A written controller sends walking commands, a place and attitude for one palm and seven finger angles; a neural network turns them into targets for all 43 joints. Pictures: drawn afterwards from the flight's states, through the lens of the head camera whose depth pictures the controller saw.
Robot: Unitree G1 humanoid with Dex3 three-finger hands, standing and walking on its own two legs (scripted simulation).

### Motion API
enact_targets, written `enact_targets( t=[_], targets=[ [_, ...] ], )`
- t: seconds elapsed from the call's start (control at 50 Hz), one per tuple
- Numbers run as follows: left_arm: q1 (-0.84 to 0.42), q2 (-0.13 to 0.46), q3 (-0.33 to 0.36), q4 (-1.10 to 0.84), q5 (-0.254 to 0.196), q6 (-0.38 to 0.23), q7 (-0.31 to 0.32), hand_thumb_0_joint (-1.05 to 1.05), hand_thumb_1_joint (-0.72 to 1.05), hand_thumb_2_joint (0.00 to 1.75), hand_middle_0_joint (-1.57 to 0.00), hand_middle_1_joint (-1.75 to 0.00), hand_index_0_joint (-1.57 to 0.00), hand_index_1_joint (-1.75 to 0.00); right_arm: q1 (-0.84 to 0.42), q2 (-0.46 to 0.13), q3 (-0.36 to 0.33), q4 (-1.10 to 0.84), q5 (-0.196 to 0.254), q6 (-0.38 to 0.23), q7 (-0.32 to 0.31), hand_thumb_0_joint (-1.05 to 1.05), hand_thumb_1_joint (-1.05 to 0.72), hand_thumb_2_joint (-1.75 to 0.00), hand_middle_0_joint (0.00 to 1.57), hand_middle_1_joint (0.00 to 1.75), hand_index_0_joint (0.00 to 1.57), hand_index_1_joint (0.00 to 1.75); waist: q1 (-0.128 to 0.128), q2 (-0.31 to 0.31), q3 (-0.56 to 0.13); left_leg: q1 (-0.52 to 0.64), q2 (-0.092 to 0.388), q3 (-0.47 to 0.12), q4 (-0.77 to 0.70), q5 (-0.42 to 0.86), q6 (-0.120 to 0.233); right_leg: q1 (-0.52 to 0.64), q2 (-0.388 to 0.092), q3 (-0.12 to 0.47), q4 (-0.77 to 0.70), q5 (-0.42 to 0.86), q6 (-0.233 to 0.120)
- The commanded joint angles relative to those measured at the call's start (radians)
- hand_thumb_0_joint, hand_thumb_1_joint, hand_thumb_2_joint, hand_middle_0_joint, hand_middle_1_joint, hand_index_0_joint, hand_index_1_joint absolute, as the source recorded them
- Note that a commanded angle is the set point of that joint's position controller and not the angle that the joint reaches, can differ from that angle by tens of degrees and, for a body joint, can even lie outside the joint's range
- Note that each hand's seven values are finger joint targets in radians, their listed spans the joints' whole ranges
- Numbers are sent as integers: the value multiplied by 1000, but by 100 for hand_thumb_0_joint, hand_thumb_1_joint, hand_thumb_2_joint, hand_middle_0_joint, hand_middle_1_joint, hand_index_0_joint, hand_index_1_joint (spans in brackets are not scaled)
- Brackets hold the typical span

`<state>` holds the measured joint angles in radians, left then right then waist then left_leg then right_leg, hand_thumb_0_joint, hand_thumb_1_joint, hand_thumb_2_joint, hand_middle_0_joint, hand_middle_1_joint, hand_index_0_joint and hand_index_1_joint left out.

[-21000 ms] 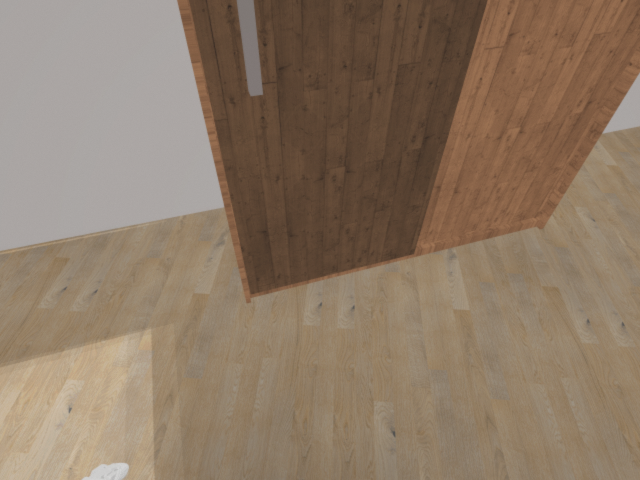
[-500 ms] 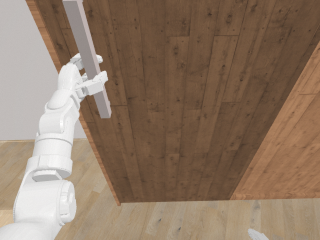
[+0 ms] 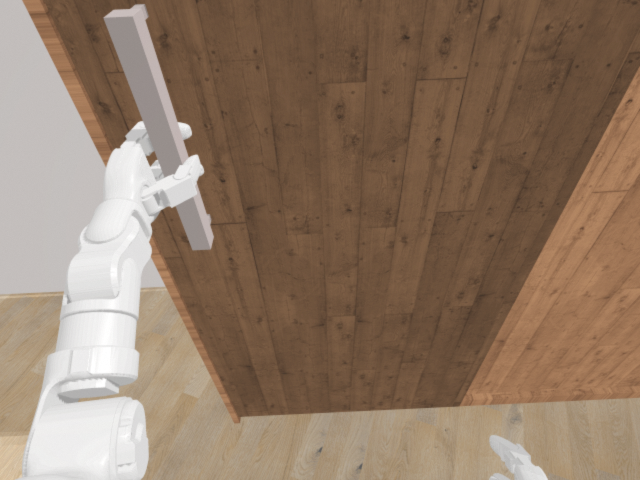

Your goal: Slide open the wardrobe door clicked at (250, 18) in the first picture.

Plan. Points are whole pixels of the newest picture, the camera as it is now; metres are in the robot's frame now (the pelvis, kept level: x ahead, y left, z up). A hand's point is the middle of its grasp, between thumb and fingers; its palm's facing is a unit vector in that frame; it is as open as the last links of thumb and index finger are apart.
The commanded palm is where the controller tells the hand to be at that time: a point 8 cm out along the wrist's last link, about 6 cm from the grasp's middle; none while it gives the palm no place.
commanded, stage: grip the handle and tug to test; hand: left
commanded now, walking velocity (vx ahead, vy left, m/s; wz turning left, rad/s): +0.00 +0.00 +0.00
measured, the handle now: (176, 145) +0.46 +0.20 +0.23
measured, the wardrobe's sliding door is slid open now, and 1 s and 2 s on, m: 0.00 0.01 0.21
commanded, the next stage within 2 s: tug the door sideways, standing still in 0.18 s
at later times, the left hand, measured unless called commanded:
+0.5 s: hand (186, 177) +0.40 +0.18 +0.21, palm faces +0.11 -0.99 -0.01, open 6.2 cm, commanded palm +0.38 +0.21 +0.21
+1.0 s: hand (203, 179) +0.42 +0.16 +0.20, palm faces +0.28 -0.95 -0.13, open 6.5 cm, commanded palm +0.39 +0.17 +0.21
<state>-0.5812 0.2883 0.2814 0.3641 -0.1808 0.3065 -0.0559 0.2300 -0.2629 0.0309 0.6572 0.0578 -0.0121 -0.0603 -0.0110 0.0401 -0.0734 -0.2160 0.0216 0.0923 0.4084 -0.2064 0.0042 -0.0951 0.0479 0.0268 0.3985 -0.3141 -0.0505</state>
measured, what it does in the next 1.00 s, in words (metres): lifts its right foot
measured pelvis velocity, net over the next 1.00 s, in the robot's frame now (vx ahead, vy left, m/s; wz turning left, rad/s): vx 0.03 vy -0.02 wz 0.05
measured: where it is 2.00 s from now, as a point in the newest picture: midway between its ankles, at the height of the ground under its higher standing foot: outside the picture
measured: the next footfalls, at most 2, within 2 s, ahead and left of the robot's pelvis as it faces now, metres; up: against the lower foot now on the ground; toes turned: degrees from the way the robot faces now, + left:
right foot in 1.08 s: +0.16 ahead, -0.12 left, +0.00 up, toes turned +2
right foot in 1.64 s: +0.20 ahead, -0.32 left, +0.00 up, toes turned +0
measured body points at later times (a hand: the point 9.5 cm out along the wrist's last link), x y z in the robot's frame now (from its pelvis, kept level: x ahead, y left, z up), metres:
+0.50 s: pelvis +0.05 +0.00 +0.00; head +0.04 -0.02 +0.45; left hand +0.39 +0.23 +0.22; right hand +0.25 -0.23 -0.09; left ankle +0.00 +0.12 -0.74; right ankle -0.07 -0.08 -0.73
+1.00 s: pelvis +0.03 -0.02 -0.01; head +0.08 -0.05 +0.44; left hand +0.40 +0.21 +0.21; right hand +0.25 -0.20 -0.12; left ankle +0.00 +0.12 -0.74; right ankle +0.03 -0.11 -0.71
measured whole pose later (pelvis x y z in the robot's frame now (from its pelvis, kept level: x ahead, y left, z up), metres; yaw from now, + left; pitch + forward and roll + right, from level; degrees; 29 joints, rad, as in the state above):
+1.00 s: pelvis +0.03 -0.02 -0.01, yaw +3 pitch -1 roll +1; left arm -0.51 0.24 0.13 0.08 -0.10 0.12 0.13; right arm 0.08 -0.18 0.03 0.60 0.01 0.02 -0.03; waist 0.07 0.05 0.12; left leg -0.17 0.03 0.05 0.50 -0.30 -0.03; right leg -0.36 0.05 0.01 0.83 -0.44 0.01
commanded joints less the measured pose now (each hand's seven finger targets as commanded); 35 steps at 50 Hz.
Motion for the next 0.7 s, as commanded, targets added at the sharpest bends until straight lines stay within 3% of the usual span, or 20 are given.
enact_targets(
  t=[0.0, 0.06, 0.1, 0.16, 0.22, 0.26, 0.28, 0.3, 0.34, 0.38, 0.4, 0.44, 0.5, 0.54, 0.58, 0.6, 0.64, 0.68],
  targets=[
    [-258, 207, 59, -368, -34, -60, -47, 0, 90, 90, -45, -140, -45, -140, -145, -114, -38, -168, -5, -43, -10, 0, -90, -90, 20, 30, 20, 30, 84, -64, -330, 255, -4, -46, 50, 515, 54, 63, -40, -17, 22, 777, 50],
    [-231, 193, 50, -478, -35, -42, -52, 0, 90, 90, -45, -140, -45, -140, -162, -109, -37, -185, -6, -39, -7, 0, -90, -90, 20, 30, 20, 30, 89, -49, -367, 274, -5, -43, 55, 576, 53, 94, -46, -15, 38, 847, 53],
    [-144, 186, 50, -518, -42, -27, -54, 0, 90, 90, -45, -140, -45, -140, -175, -105, -34, -194, -6, -35, -4, 0, -90, -90, 20, 30, 20, 30, 99, -34, -362, 279, -2, -42, 58, 606, 52, 103, -49, -15, 42, 870, 58],
    [-104, 179, 50, -579, -47, -4, -52, 0, 90, 90, -45, -140, -45, -140, -194, -101, -29, -201, -8, -31, -1, 0, -90, -90, 20, 30, 20, 30, 101, -45, -341, 276, 1, -48, 46, 579, 46, 96, -42, -24, 36, 811, 49],
    [-79, 169, 40, -630, -54, 14, -47, 0, 90, 90, -45, -140, -45, -140, -217, -100, -25, -205, -5, -29, -2, 0, -90, -90, 20, 30, 20, 30, 98, -9, -295, 278, 3, -49, 39, 541, 45, 67, -36, -26, 18, 738, 41],
    [-42, 193, 76, -632, -58, 34, -44, 0, 90, 90, -45, -140, -45, -140, -218, -102, -24, -198, -8, -26, -4, 0, -90, -90, 20, 30, 20, 30, 99, -27, -281, 262, 1, -50, 40, 540, 45, 82, -42, -26, 22, 788, 48],
    [-65, 239, 108, -607, -56, 42, -40, 0, 90, 90, -45, -140, -45, -140, -213, -110, -23, -189, -9, -20, -8, 0, -90, -90, 20, 30, 20, 30, 98, -41, -265, 248, -6, -44, 44, 528, 44, 89, -43, -24, 22, 816, 51],
    [-114, 230, 98, -591, -55, 55, -41, 0, 90, 90, -45, -140, -45, -140, -211, -108, -22, -182, -9, -18, -12, 0, -90, -90, 20, 30, 20, 30, 85, -42, -258, 237, -10, -40, 49, 547, 47, 92, -49, -26, 30, 870, 56],
    [-209, 159, 17, -589, -53, 85, -43, 0, 90, 90, -45, -140, -45, -140, -203, -101, -23, -174, -9, -18, -20, 0, -90, -90, 20, 30, 20, 30, 61, -31, -261, 260, -13, -41, 69, 614, 49, 70, -50, -32, 38, 907, 60],
    [-298, 111, -44, -577, -47, 108, -35, 0, 90, 90, -45, -140, -45, -140, -194, -100, -25, -157, -9, -22, -27, 0, -90, -90, 20, 30, 20, 30, 37, -20, -252, 289, -11, -48, 79, 631, 47, 30, -45, -39, 33, 859, 57],
    [-313, 106, -50, -593, -44, 109, -26, 0, 90, 90, -45, -140, -45, -140, -193, -97, -28, -153, -9, -27, -27, 0, -90, -90, 20, 30, 20, 30, 38, -3, -277, 312, -7, -61, 80, 653, 46, 15, -42, -42, 36, 820, 50],
    [-332, 59, -94, -588, -38, 112, -8, 0, 90, 90, -45, -140, -45, -140, -201, -92, -24, -143, -12, -31, -26, 0, -90, -90, 20, 30, 20, 30, 36, 11, -272, 329, -4, -77, 75, 635, 35, -13, -38, -48, 25, 727, 37],
    [-359, -4, -160, -578, -34, 93, 11, 0, 90, 90, -45, -140, -45, -140, -214, -86, -22, -133, -16, -36, -25, 0, -90, -90, 20, 30, 20, 30, 24, -21, -244, 322, -6, -89, 60, 526, 32, -37, -40, -49, 5, 635, 32],
    [-370, -40, -198, -566, -27, 81, 14, 0, 90, 90, -45, -140, -45, -140, -215, -83, -18, -128, -23, -40, -23, 0, -90, -90, 20, 30, 20, 30, 19, -56, -236, 313, -12, -95, 64, 538, 37, -25, -44, -50, 13, 681, 35],
    [-379, -58, -226, -573, -18, 78, 6, 0, 90, 90, -45, -140, -45, -140, -202, -85, -22, -125, -31, -36, -21, 0, -90, -90, 20, 30, 20, 30, 17, -56, -271, 335, -18, -87, 90, 624, 43, -5, -53, -44, 36, 811, 52],
    [-400, -63, -235, -588, -12, 79, -1, 0, 90, 90, -45, -140, -45, -140, -198, -82, -21, -128, -34, -35, -20, 0, -90, -90, 20, 30, 20, 30, 18, -46, -320, 345, -25, -86, 104, 685, 47, 14, -57, -47, 60, 874, 57],
    [-449, -77, -265, -616, -4, 85, -14, 0, 90, 90, -45, -140, -45, -140, -207, -77, -19, -132, -36, -34, -19, 0, -90, -90, 20, 30, 20, 30, 19, -27, -370, 375, -29, -89, 123, 728, 49, 8, -56, -48, 78, 888, 55],
    [-439, -112, -299, -588, -8, 80, -25, 0, 90, 90, -45, -140, -45, -140, -208, -72, -17, -132, -36, -39, -18, 0, -90, -90, 20, 30, 20, 30, 17, -82, -355, 372, -19, -104, 117, 711, 47, -9, -49, -55, 72, 830, 51]
  ],
)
